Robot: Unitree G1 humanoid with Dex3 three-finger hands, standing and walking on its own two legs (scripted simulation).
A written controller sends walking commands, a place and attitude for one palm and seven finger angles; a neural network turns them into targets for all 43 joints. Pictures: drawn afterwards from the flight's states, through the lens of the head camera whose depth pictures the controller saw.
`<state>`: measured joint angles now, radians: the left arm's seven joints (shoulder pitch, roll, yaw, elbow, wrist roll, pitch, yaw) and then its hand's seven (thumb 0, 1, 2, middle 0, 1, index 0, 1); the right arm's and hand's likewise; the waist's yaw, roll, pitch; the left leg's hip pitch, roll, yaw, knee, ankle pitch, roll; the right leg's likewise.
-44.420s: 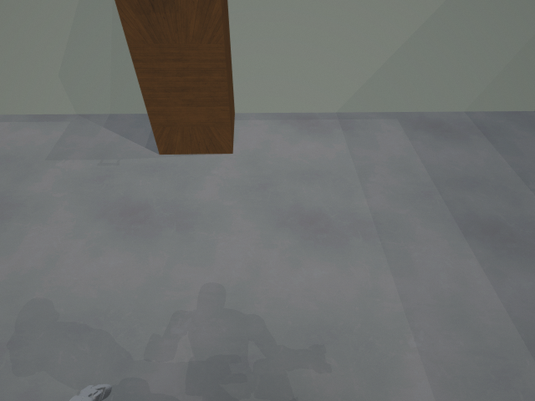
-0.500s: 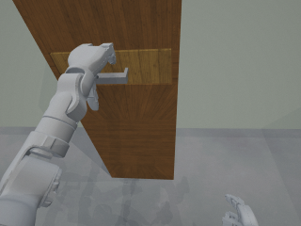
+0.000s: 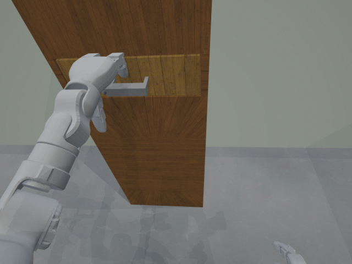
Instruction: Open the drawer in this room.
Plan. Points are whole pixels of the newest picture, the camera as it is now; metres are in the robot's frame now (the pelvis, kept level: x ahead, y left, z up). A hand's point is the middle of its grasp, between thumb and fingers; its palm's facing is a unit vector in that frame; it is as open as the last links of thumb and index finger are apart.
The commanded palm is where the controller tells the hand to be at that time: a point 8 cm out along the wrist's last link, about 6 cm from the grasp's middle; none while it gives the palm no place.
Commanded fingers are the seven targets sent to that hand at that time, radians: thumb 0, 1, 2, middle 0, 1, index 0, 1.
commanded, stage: re-aim the fingers above the handle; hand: left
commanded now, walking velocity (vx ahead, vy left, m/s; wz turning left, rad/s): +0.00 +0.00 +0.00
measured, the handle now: (128, 84) +0.53 +0.17 +0.13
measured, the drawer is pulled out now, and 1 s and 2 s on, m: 0.00 0.00 0.00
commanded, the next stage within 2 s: lower the fingers behind the handle in 1.64 s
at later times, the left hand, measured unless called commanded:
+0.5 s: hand (111, 97) +0.42 +0.17 +0.18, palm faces -0.01 +0.01 -1.00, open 13.8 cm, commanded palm +0.40 +0.18 +0.25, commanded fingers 0.00 -0.50 0.30 -0.30 -1.20 -0.30 -1.20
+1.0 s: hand (121, 106) +0.41 +0.15 +0.17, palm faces -0.03 +0.00 -1.00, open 13.8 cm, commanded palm +0.40 +0.17 +0.25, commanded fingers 0.00 -0.50 0.30 -0.30 -1.20 -0.30 -1.20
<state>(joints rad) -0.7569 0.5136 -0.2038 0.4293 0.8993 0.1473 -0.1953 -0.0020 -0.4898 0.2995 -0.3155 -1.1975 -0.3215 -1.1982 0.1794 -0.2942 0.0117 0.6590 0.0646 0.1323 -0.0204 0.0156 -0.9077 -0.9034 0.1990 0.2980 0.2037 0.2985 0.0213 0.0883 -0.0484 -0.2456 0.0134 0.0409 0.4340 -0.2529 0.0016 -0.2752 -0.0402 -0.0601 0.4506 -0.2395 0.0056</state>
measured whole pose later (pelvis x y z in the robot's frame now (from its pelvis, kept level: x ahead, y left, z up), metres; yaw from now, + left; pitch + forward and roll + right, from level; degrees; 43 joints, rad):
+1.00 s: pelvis +0.00 +0.00 +0.00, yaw +0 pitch +2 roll +0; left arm -0.70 0.46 -0.30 0.35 0.88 0.15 -0.22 0.00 -0.49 0.30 -0.32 -1.20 -0.32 -1.20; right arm 0.17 -0.30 0.01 0.65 0.07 0.12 -0.03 0.02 -0.91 -0.90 0.20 0.30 0.20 0.30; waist 0.03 0.08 -0.04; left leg -0.23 0.01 0.04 0.43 -0.25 0.00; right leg -0.26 -0.05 -0.06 0.46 -0.24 0.01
